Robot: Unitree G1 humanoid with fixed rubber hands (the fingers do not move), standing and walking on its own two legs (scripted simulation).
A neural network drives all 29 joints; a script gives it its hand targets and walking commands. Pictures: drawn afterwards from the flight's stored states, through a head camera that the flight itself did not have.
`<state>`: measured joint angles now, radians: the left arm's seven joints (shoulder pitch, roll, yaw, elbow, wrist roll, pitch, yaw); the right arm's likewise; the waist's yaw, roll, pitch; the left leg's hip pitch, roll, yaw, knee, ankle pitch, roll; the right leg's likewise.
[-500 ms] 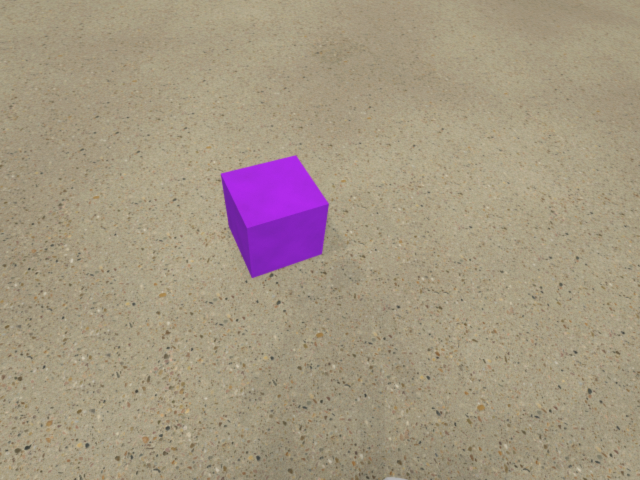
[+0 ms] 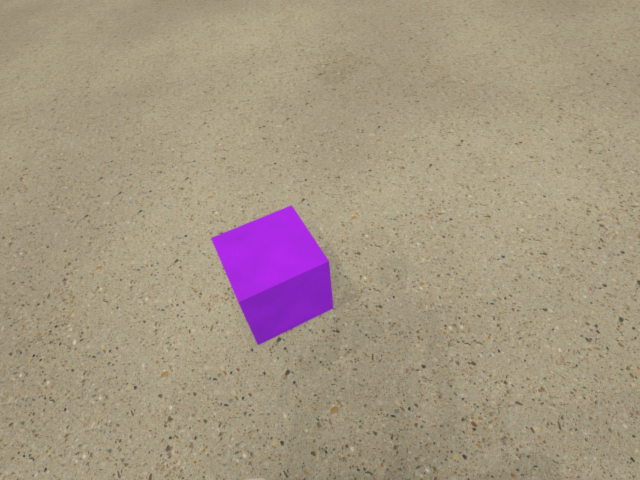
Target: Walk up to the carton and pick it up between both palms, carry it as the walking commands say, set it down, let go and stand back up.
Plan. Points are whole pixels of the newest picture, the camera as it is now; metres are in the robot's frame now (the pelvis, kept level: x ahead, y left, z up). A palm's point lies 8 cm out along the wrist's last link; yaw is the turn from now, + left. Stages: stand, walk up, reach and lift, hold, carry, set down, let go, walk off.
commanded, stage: walk up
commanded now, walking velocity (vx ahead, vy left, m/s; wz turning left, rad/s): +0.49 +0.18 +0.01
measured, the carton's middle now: (275, 274) +0.84 +0.22 -0.63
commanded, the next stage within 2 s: none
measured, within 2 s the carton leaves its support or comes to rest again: neither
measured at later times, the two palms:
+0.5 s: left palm (105, 466) +0.18 +0.34 -0.15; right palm (429, 356) +0.32 -0.15 -0.12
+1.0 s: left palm (168, 314) +0.40 +0.28 -0.11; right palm (460, 350) +0.34 -0.21 -0.16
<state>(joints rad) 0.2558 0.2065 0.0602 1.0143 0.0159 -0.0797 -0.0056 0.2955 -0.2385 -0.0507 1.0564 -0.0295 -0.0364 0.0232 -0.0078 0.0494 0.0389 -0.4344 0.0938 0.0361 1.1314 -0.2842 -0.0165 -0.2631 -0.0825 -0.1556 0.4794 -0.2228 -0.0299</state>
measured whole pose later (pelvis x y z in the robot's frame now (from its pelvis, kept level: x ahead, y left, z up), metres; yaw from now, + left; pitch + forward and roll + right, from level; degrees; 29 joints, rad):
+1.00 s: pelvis +0.35 +0.03 +0.00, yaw +0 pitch +0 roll +3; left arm 0.24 0.19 0.04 1.00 0.01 -0.05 0.01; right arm 0.31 -0.23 -0.05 1.05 -0.03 0.01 0.01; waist -0.01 0.05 0.03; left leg -0.40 0.06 0.04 1.00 -0.36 -0.04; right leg -0.24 -0.09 -0.13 0.45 -0.21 -0.01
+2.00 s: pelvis +0.36 +0.09 +0.00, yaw +1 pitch -1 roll -1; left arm 0.28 0.15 0.02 1.10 0.02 0.00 0.03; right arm 0.28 -0.17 -0.03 1.12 -0.02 0.00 -0.02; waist -0.02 0.01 0.02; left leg -0.24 0.04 0.06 0.42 -0.16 0.01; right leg -0.16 -0.01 -0.07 0.42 -0.28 0.00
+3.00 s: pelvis +0.42 +0.07 -0.01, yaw +23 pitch +0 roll +2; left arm 0.25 0.26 0.07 0.98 0.03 0.01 0.03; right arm 0.12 -0.28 -0.05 0.91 -0.02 0.08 0.05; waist 0.01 0.00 0.05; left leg -0.41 0.02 0.01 0.81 -0.39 -0.07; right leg -0.24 -0.21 -0.11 0.52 -0.27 0.10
